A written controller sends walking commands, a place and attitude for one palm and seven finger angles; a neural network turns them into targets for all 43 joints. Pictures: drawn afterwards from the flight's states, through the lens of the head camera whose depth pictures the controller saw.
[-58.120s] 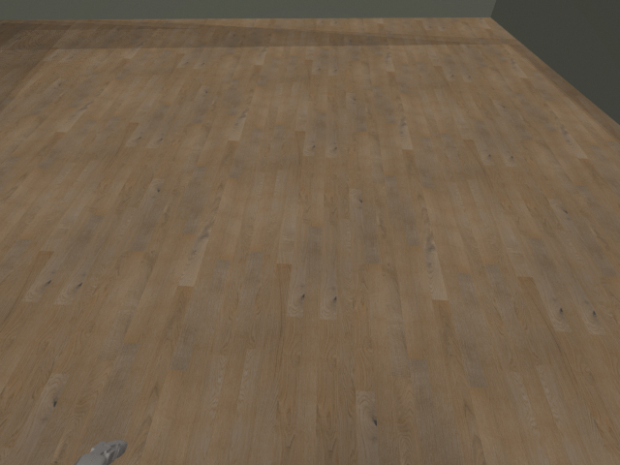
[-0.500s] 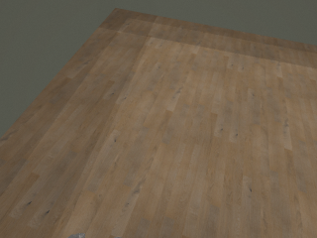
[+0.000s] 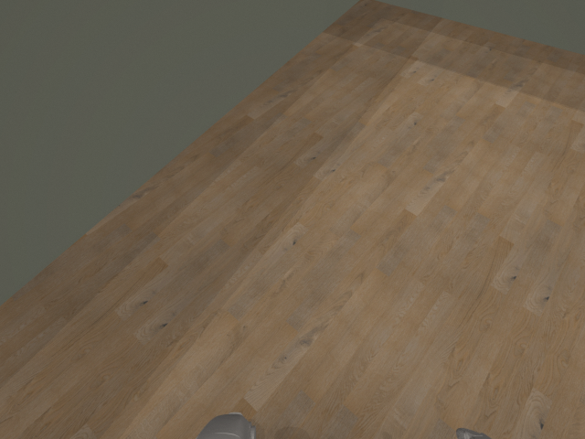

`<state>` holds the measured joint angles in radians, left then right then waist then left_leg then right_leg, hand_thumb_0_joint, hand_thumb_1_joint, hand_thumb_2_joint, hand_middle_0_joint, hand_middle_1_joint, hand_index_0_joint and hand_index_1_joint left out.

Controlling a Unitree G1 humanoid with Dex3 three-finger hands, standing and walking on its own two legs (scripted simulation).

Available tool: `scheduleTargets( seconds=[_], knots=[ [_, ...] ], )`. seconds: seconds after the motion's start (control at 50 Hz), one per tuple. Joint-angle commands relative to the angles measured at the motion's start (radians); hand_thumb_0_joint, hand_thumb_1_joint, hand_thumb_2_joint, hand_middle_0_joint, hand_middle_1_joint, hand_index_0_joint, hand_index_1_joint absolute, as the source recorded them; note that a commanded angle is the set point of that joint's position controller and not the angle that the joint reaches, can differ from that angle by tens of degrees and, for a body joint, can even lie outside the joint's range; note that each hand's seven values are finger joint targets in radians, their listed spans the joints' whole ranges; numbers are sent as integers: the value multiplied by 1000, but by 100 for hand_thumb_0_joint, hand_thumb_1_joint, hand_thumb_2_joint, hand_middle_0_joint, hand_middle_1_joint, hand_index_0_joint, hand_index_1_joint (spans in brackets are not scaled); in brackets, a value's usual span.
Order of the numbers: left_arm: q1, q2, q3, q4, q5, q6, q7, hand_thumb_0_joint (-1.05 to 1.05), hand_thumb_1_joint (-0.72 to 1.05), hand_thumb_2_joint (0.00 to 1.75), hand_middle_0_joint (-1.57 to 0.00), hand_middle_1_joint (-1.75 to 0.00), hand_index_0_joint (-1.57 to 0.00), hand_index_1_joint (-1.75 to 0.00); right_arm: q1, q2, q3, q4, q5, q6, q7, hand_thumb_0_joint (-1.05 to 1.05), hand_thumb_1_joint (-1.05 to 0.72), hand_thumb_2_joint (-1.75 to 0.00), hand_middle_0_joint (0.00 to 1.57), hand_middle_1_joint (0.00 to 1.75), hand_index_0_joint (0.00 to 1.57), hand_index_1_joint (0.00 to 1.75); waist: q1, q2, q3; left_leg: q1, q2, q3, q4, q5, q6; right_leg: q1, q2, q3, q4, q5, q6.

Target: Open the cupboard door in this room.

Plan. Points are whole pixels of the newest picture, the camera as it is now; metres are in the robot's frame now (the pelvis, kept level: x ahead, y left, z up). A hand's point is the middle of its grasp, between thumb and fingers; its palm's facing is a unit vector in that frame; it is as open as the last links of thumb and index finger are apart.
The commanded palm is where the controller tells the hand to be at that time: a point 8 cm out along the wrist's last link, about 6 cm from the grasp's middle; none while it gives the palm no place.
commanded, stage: turn to face it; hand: left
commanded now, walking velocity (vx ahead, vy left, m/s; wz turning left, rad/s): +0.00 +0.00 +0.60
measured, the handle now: out of the picture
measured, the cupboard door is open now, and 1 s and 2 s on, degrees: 45 45 45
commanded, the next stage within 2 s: none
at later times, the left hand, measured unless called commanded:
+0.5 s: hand out of the picture +0.05 +0.21 -0.16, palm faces +0.30 -0.90 -0.31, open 7.4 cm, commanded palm none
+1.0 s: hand out of the picture -0.03 +0.20 -0.17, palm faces +0.58 -0.77 -0.25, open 7.4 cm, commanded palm none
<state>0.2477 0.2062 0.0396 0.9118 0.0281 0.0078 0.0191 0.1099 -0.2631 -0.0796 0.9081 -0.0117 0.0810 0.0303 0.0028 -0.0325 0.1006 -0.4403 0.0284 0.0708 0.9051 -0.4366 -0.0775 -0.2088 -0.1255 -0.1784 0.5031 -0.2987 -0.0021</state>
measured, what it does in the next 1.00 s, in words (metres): steps on the spot, turning left: left foot, then right foot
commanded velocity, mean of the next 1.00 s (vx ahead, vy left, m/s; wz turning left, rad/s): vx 0.00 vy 0.00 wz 0.60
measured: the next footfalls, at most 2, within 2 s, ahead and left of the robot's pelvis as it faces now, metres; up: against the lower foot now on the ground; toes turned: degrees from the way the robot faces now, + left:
left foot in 0.12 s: +0.04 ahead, +0.13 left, +0.00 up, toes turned +10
right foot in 0.46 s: +0.09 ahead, -0.15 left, +0.00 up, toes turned +14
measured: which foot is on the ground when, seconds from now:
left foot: up 0.00-0.10, down 0.12-0.44, up 0.46-0.74, down 0.76-1.00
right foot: down 0.00-0.12, up 0.14-0.44, down 0.46-0.76, up 0.78-1.00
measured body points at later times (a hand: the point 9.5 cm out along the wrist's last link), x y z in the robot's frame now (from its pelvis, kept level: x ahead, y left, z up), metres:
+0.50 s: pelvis +0.01 -0.03 -0.02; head +0.06 -0.03 +0.43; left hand +0.03 +0.25 -0.14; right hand +0.16 -0.26 -0.16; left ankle -0.01 +0.11 -0.72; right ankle +0.05 -0.16 -0.75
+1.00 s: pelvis +0.02 -0.03 -0.01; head +0.05 +0.01 +0.44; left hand -0.06 +0.24 -0.15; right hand +0.24 -0.19 -0.14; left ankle -0.02 +0.08 -0.74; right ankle +0.10 -0.16 -0.69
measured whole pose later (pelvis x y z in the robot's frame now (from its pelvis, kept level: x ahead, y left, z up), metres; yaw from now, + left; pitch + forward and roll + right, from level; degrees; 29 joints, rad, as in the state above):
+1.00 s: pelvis +0.02 -0.03 -0.01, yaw +36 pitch +1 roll -1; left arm 0.15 0.26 0.07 0.88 0.01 0.06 0.01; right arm 0.16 -0.22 -0.05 0.90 -0.03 0.04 0.00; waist -0.01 -0.02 0.10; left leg -0.31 -0.01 -0.04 0.52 -0.22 0.01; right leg -0.45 -0.06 -0.02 0.96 -0.45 0.08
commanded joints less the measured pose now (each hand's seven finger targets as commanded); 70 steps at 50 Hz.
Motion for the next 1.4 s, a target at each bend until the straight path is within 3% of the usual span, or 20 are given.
scheduleTargets(
  seconds=[0.0,0.06,0.1,0.22,0.38,0.42,0.44,0.54,0.64,0.7,0.72,0.74,0.76,0.86,1.04,1.08,1.1,1.2,1.32,1.38],
  knots=[
    [73,228,65,-47,1,-18,8,0,90,90,-20,-30,-20,-30,-75,-23,11,-103,5,-44,0,0,-90,-90,20,30,20,30,47,-171,-161,19,-23,59,-233,17,21,221,-235,116,-10,736,-97],
    [19,214,66,-59,-14,-12,-1,0,90,90,-20,-30,-20,-30,49,-92,-6,-72,-2,-53,-4,0,-90,-90,20,30,20,30,-34,-71,-195,324,9,8,-474,312,59,16,-198,31,181,536,-4],
    [-66,117,37,-136,-19,2,-4,0,90,90,-20,-30,-20,-30,194,-273,-53,-44,-8,-56,-24,0,-90,-90,20,30,20,30,-115,336,-234,514,420,-504,-519,941,317,-399,10,59,581,-386,102],
    [-53,129,54,-88,-10,31,-15,0,90,90,-20,-30,-20,-30,1,-177,-23,-86,-11,-62,-45,0,-90,-90,20,30,20,30,-8,216,-132,234,200,-292,-569,413,221,-311,28,172,575,-118,88],
    [26,124,54,-88,-15,8,-11,0,90,90,-20,-30,-20,-30,-21,-179,-42,-100,-10,-47,-34,0,-90,-90,20,30,20,30,33,190,-158,60,124,-348,-470,281,178,47,113,121,23,13,68],
    [82,274,86,-86,8,-11,6,0,90,90,-20,-30,-20,-30,-16,-63,-28,-132,5,-47,-25,0,-90,-90,20,30,20,30,69,-247,-160,-207,-90,-113,-112,-49,43,225,-254,512,-260,-30,-51],
    [59,295,80,-97,2,-10,9,0,90,90,-20,-30,-20,-30,-41,-92,-29,-140,-2,-48,-20,0,-90,-90,20,30,20,30,72,-286,-144,-183,-61,-111,146,-187,42,92,-383,585,-282,51,-138],
    [-87,175,46,-133,-4,-9,9,0,90,90,-20,-30,-20,-30,7,-60,-22,-90,-4,-25,0,0,-90,-90,20,30,20,30,-14,-239,-84,-129,10,-55,238,-12,9,31,-194,192,-177,327,-102],
    [30,231,66,-88,2,-12,9,0,90,90,-20,-30,-20,-30,-48,-21,4,-98,5,-46,4,0,-90,-90,20,30,20,30,48,-169,-151,-11,-19,41,-176,-18,12,202,-226,136,-28,625,-100],
    [9,233,71,-85,-13,-6,0,0,90,90,-20,-30,-20,-30,46,-62,-3,-75,1,-55,1,0,-90,-90,20,30,20,30,-7,-113,-174,206,-34,37,-428,219,37,84,-199,64,109,528,-20],
    [0,198,66,-102,-19,-2,-4,0,90,90,-20,-30,-20,-30,112,-134,-22,-62,-4,-64,-5,0,-90,-90,20,30,20,30,-46,54,-225,386,80,-107,-486,427,86,-76,-151,22,263,335,35],
    [-40,120,43,-145,-25,2,-11,0,90,90,-20,-30,-20,-30,197,-247,-52,-52,-11,-68,-15,0,-90,-90,20,30,20,30,-95,350,-242,507,360,-486,-517,823,245,-355,-2,7,490,-311,112],
    [-128,137,34,-172,-14,15,-2,0,90,90,-20,-30,-20,-30,263,-262,-53,-26,-8,-60,-25,0,-90,-90,20,30,20,30,-121,263,-236,489,404,-494,-491,928,323,-397,3,132,611,-378,95],
    [-92,125,47,-114,-13,27,-11,0,90,90,-20,-30,-20,-30,69,-171,-22,-71,-11,-69,-51,0,-90,-90,20,30,20,30,-24,242,-165,289,209,-306,-533,583,229,-334,20,186,621,-135,88],
    [24,126,55,-90,-18,13,-8,0,90,90,-20,-30,-20,-30,-12,-174,-39,-95,-10,-47,-35,0,-90,-90,20,30,20,30,36,158,-148,34,118,-363,-482,242,176,74,108,128,4,21,61],
    [73,276,85,-94,6,-6,8,0,90,90,-20,-30,-20,-30,-12,-61,-26,-128,4,-45,-25,0,-90,-90,20,30,20,30,71,-269,-136,-222,-104,-118,-100,-82,41,211,-275,550,-289,-109,-72],
    [41,286,76,-111,0,-5,11,0,90,90,-20,-30,-20,-30,-38,-104,-32,-134,-4,-45,-19,0,-90,-90,20,30,20,30,67,-256,-108,-182,-61,-126,150,-169,44,50,-382,599,-313,-74,-150],
    [-85,166,43,-137,-6,-12,10,0,90,90,-20,-30,-20,-30,5,-61,-22,-82,-5,-24,3,0,-90,-90,20,30,20,30,-17,-200,-78,-124,1,-66,233,7,10,25,-185,203,-190,304,-104],
    [48,232,64,-84,1,-14,8,0,90,90,-20,-30,-20,-30,-68,-20,3,-104,5,-40,5,0,-90,-90,20,30,20,30,51,-162,-141,-8,-28,34,-155,-19,15,190,-232,144,-59,601,-110],
    [22,232,70,-80,-9,-9,0,0,90,90,-20,-30,-20,-30,16,-49,-1,-85,3,-51,-1,0,-90,-90,20,30,20,30,1,-150,-164,178,-38,37,-387,161,37,105,-211,75,58,532,-41]
  ],
)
